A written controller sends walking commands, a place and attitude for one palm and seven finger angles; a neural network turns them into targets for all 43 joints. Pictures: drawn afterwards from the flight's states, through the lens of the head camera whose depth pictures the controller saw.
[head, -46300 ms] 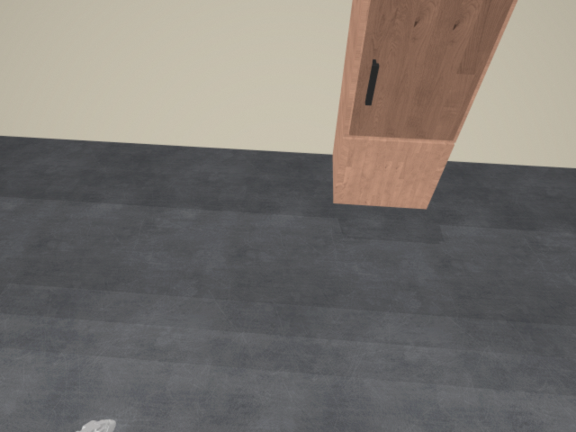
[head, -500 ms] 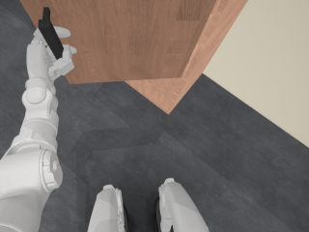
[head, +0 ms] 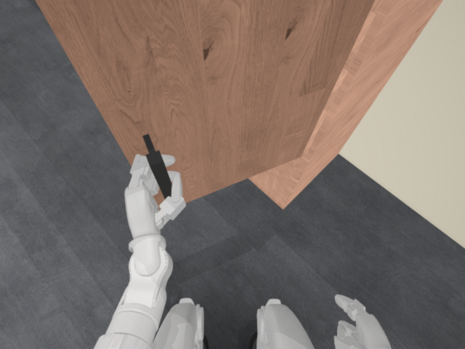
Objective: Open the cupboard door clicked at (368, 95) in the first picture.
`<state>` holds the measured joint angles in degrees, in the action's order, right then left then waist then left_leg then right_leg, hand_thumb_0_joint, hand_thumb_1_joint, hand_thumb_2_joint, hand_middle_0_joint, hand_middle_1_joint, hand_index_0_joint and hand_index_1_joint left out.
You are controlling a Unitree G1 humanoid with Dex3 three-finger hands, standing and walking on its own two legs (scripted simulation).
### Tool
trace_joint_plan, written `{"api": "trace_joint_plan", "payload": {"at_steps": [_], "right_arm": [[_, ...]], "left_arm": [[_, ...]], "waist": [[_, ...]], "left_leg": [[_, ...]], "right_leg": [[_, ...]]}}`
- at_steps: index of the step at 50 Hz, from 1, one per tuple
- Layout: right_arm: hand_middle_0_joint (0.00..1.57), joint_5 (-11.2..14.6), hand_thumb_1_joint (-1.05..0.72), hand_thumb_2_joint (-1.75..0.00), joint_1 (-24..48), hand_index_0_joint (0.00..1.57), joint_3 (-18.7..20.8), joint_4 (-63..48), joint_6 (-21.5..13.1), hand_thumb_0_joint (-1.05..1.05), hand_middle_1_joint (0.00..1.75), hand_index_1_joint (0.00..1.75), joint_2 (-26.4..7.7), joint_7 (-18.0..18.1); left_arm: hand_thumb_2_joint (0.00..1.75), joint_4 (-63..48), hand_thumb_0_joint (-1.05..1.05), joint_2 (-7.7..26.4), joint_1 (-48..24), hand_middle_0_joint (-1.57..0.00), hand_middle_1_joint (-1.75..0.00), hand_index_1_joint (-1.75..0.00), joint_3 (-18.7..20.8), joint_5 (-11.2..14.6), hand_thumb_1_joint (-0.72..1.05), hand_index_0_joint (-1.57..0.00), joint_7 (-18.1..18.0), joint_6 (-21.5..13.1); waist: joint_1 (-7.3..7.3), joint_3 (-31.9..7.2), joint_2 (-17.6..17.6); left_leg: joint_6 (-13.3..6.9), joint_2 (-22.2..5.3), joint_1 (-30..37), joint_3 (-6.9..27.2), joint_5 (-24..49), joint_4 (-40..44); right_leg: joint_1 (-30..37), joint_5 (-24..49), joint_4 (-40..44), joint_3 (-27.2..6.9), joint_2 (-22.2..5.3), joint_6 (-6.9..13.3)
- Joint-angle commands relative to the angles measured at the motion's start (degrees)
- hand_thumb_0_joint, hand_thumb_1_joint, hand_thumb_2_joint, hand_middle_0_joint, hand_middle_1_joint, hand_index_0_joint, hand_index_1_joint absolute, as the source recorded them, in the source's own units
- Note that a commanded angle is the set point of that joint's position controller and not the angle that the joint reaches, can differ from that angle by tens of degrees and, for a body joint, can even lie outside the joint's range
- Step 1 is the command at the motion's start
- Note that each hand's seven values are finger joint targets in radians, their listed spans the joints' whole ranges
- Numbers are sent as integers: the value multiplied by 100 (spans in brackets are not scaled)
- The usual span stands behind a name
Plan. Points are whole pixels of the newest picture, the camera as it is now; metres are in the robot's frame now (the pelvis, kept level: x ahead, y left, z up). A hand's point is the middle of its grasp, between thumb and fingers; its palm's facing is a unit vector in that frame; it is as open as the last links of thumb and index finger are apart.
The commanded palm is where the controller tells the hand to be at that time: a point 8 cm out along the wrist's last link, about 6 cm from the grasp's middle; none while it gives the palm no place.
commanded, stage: pull the door open along its arc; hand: left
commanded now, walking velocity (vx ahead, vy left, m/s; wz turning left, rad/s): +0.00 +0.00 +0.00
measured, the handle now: (159, 170) +0.41 +0.14 +0.01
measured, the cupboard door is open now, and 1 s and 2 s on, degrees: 70 85 88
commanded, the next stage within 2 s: open thumb and fingers to let go in 0.40 s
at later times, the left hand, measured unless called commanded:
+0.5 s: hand (218, 241) +0.29 +0.03 +0.01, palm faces +0.36 -0.93 -0.03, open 6.0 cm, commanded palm +0.25 +0.08 +0.01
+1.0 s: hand (216, 237) +0.29 +0.04 +0.01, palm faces +0.38 -0.93 -0.03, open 12.2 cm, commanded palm +0.24 +0.07 +0.01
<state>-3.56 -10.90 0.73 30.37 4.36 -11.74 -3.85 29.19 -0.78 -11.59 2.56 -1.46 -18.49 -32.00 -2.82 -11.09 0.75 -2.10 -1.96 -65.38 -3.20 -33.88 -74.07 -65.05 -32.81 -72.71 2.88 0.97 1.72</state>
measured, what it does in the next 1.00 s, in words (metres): stands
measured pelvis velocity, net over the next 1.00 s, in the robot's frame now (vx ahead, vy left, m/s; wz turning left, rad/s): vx -0.02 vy -0.04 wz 0.08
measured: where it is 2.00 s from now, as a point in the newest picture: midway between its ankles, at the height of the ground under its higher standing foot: outside the picture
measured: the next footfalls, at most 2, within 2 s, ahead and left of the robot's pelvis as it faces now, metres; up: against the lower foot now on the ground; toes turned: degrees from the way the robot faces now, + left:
none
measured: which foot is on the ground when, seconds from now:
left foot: down 0.00-1.00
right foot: down 0.00-1.00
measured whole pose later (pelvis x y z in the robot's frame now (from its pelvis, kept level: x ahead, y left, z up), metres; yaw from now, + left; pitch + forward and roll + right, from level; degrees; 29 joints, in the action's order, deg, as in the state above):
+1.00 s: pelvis -0.02 -0.04 -0.01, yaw +4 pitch +22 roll +1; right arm -5.3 -9.4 1.0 35.8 -5.2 -10.6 -1.2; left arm 24.7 -6.8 -2.2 -10.9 -7.5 -33.5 -29.2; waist -0.3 -11.9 1.7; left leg 1.6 -0.5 -65.1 0.8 -31.4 -74.2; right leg -64.2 -33.5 -75.2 6.8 -0.5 5.6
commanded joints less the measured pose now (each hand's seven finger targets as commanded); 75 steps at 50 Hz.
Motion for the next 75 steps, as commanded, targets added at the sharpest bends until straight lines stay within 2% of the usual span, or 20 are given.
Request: {"api": "trace_joint_plan", "payload": {"at_steps": [1,8,10,12,18,22,24,25,28,32,37,45,47,55,65,71,72,73,74,75], "right_arm": [[20,-99,-90,-90,-283,20,256,-418,-191,0,30,30,-595,63],[20,-137,-90,-90,47,20,208,-336,-459,0,30,30,-414,141],[20,-158,-90,-90,85,20,206,-334,-555,0,30,30,-401,172],[20,-170,-90,-90,141,20,200,-285,-639,0,30,30,-355,171],[20,-171,-90,-90,245,20,169,-287,-932,0,30,30,-284,159],[20,-177,-90,-90,300,20,143,-269,-1126,0,30,30,-264,174],[20,-188,-90,-90,305,20,147,-184,-1177,0,30,30,-287,218],[20,-190,-90,-90,295,20,142,-118,-1185,0,30,30,-308,259],[20,-200,-90,-90,304,20,162,-110,-1222,0,30,30,-295,287],[20,-176,-90,-90,229,20,194,-173,-1194,0,30,30,-321,289],[20,-153,-90,-90,246,20,185,-196,-1170,0,30,30,-334,305],[20,-164,-90,-90,287,20,186,-220,-1196,0,30,30,-370,291],[20,-163,-90,-90,272,20,178,-205,-1196,0,30,30,-361,279],[20,-174,-90,-90,265,20,164,-256,-1192,0,30,30,-368,280],[20,-196,-90,-90,357,20,123,-269,-1218,0,30,30,-361,256],[20,-189,-90,-90,375,20,120,-251,-1209,0,30,30,-363,237],[20,-136,-90,-90,18,20,169,-248,-1096,0,30,30,-649,194],[20,-85,-90,-90,-14,20,206,-348,-1042,0,30,30,-564,194],[20,-46,-90,-90,80,20,215,-451,-1009,0,30,30,-586,215],[20,12,-90,-90,75,20,206,-559,-988,0,30,30,-608,219]], "left_arm": [[90,-1233,0,496,-296,-40,-135,-135,318,-201,90,-40,-975,-534],[90,-1337,0,-134,103,-40,-135,-135,-306,-352,90,-40,-1402,-400],[90,-1342,0,-257,239,-40,-135,-135,-500,-467,90,-40,-1424,-379],[90,-1433,0,-385,403,-40,-135,-135,-715,-573,90,-40,-1408,-385],[90,-1769,0,-929,1036,-40,-135,-135,-1400,-638,90,-40,-1316,-259],[90,-1928,0,-1159,1107,-40,-135,-135,-1726,-768,90,-40,-1377,-157],[90,-1919,0,-965,629,-40,-135,-135,-1556,-756,90,-40,-1473,-148],[90,-1897,0,-746,12,-40,-135,-135,-1394,-779,90,-40,-1549,-175],[81,-1685,0,-772,154,-38,-133,-133,-1317,-769,69,-38,-1570,-212],[69,-1783,0,-813,229,-36,-130,-130,-1355,-692,41,-36,-1486,-138],[54,-1718,0,-860,113,-34,-126,-126,-1392,-632,6,-34,-1450,-57],[30,-1619,0,-898,53,-30,-120,-120,-1416,-696,-50,-30,-1495,-86],[30,-1554,0,-975,-35,-30,-120,-120,-1471,-707,-50,-30,-1517,-82],[30,-1570,0,-927,31,-23,-80,-80,-1375,-701,-50,-23,-1616,-16],[30,-1526,0,-1149,-200,-15,-30,-30,-1476,-731,-50,-15,-1760,83],[30,-1505,0,-1284,-182,-15,-30,-30,-1580,-747,-50,-15,-1781,132],[30,-1724,0,-698,-85,-15,-30,-30,-2899,-1396,-50,-15,-590,-54],[30,-2038,0,-356,-419,-15,-30,-30,-2511,-1139,-50,-15,21,-298],[30,-2217,0,-144,-338,-15,-30,-30,-2438,-1004,-50,-15,515,-438],[30,-2416,0,-158,-470,-15,-30,-30,-2568,-826,-50,-15,979,-512]], "waist": [[314,-2301,-210],[264,-2193,-499],[249,-2131,-634],[252,-2129,-469],[162,-2023,-652],[89,-1861,-665],[15,-1777,-654],[-89,-1660,-681],[33,-1897,-701],[70,-2171,-735],[14,-1965,-872],[65,-1892,-675],[34,-1866,-696],[144,-1975,-512],[107,-1812,-410],[120,-1941,-469],[-481,-1705,-525],[-302,-1942,-450],[-201,-2137,-369],[-253,-2118,-93]], "left_leg": [[226,243,1341,381,2417,810],[183,325,1153,319,2013,787],[173,332,1086,337,1924,775],[182,345,1082,304,1856,755],[204,373,944,351,1653,701],[212,381,861,407,1446,641],[218,384,707,415,1283,515],[200,376,571,433,1194,420],[210,398,479,418,1122,386],[206,395,529,401,1288,427],[190,385,479,424,1146,434],[165,381,630,434,1121,508],[163,376,698,420,1089,526],[159,382,868,432,1267,639],[156,367,1047,463,1158,714],[171,355,1175,503,1286,750],[83,307,1167,450,1237,514],[46,354,1018,457,1313,433],[41,366,981,448,1268,390],[29,362,1101,489,1284,383]], "right_leg": [[1934,2781,695,-160,-12,1],[2265,2718,993,-301,-78,-56],[2299,2646,1049,-335,-92,-49],[2329,2711,1094,-416,-152,-71],[2424,2935,1237,-577,-291,-155],[2220,2584,1302,-623,-335,-141],[2099,2307,1356,-756,-384,-169],[1983,2083,1380,-829,-401,-168],[2160,1939,1413,-968,-469,-188],[2435,2377,1362,-969,-491,-205],[2301,2083,1441,-955,-484,-221],[1988,1635,1376,-733,-376,-111],[1873,1536,1366,-664,-360,-111],[1845,1590,1239,-425,-249,-23],[1402,1201,1159,-183,-146,23],[1358,1287,1052,-80,-122,46],[1218,1630,1000,-271,-237,23],[1478,1882,911,-343,-286,56],[1593,1899,843,-434,-287,68],[1398,1825,758,-388,-274,119]]}}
